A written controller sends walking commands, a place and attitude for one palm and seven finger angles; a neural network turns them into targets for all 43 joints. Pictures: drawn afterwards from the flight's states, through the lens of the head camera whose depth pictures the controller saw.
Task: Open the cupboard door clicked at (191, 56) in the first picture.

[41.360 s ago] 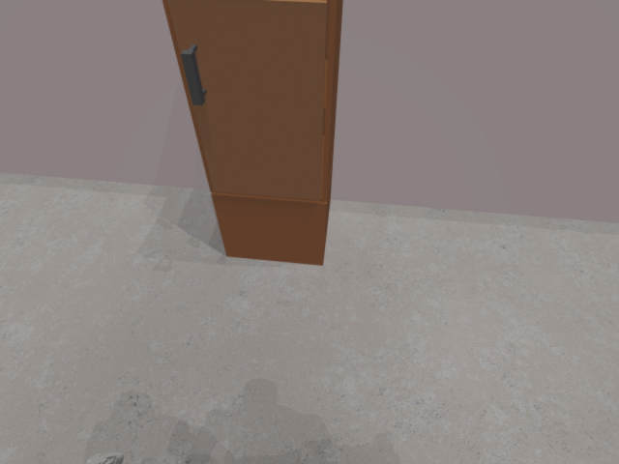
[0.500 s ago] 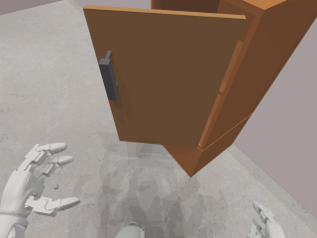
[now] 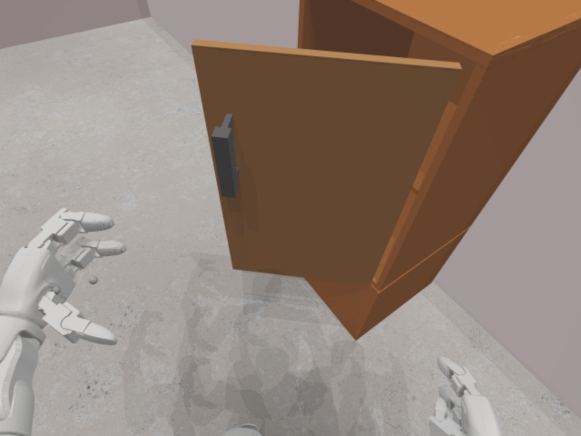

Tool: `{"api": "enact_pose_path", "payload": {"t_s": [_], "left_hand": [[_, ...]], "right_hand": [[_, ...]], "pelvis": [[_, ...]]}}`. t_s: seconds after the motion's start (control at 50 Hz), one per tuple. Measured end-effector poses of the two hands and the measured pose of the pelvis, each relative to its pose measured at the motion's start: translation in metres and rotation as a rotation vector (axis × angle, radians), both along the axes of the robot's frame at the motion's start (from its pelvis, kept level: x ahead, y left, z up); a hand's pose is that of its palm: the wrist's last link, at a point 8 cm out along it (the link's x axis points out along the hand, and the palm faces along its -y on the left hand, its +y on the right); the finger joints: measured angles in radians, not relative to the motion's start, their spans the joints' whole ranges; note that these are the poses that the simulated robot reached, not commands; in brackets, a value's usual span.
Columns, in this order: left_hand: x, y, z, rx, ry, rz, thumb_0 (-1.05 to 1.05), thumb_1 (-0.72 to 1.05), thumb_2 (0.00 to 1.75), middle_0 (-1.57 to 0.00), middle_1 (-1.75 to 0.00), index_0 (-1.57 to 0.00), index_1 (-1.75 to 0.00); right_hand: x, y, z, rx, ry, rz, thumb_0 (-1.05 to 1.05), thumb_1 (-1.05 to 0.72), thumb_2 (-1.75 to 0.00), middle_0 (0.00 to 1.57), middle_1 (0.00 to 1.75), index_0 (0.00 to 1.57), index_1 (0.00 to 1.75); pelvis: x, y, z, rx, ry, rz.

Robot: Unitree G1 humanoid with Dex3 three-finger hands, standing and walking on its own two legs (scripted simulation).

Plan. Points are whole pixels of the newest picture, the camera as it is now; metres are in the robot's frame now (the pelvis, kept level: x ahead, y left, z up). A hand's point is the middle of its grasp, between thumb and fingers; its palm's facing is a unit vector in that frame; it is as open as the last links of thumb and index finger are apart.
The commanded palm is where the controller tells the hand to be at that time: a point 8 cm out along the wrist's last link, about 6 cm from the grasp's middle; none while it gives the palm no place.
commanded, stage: raise the hand with hooked fingers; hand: left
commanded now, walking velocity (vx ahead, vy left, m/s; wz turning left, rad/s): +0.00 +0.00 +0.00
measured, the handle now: (229, 156) +0.53 +0.15 +0.08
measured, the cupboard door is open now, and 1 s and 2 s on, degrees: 48 48 48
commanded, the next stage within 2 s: move the hooked fingers beside the handle in 0.58 s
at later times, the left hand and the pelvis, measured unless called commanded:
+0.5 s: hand (100, 262) +0.29 +0.27 +0.10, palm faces +0.01 -1.00 -0.05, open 13.9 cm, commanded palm +0.27 +0.31 +0.10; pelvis +0.00 -0.01 +0.01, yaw -1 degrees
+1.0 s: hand (113, 242) +0.32 +0.26 +0.10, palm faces +0.00 -1.00 -0.03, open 14.0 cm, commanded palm +0.30 +0.31 +0.10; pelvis +0.00 -0.02 +0.01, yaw -1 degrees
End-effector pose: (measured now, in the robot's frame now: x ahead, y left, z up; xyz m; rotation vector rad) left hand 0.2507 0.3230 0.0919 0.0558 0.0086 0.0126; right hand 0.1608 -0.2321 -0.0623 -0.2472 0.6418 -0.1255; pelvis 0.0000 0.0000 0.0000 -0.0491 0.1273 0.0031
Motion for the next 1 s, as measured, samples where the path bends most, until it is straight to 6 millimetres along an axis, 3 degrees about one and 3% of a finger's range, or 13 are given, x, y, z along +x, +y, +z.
{"api": "enact_pose_path", "payload": {"t_s": [0.16,0.32,0.76,1.0], "left_hand": [[0.019,0.011,0.013,-0.008,0.002,-0.001,-0.01,-0.5,0.3,-0.3,-1.2,-0.3,-1.2],[0.021,0.0,0.004,-0.015,0.024,-0.02,-0.01,-0.5,0.3,-0.3,-1.2,-0.3,-1.2],[0.022,-0.009,0.006,-0.017,0.023,0.004,-0.01,-0.5,0.3,-0.31,-1.2,-0.3,-1.2],[0.051,-0.007,0.007,-0.024,0.008,-0.007,-0.01,-0.5,0.3,-0.31,-1.2,-0.3,-1.2]], "right_hand": [[-0.016,-0.013,0.001,-0.023,0.042,-0.038,0.02,-0.9,-0.9,0.2,0.3,0.21,0.3],[-0.027,-0.026,0.003,-0.039,0.061,-0.07,0.02,-0.9,-0.9,0.2,0.3,0.2,0.3],[-0.011,-0.03,-0.001,-0.014,0.046,-0.053,0.02,-0.9,-0.9,0.2,0.3,0.2,0.3],[-0.026,-0.045,-0.006,-0.044,0.105,-0.086,0.02,-0.9,-0.9,0.2,0.3,0.2,0.3]], "pelvis": [[0.0,0.0,0.005,0.005,-0.008,-0.003],[0.002,-0.001,0.007,0.009,-0.004,-0.014],[0.005,-0.014,0.007,0.018,-0.003,-0.008],[0.004,-0.018,0.005,0.016,0.011,-0.011]]}}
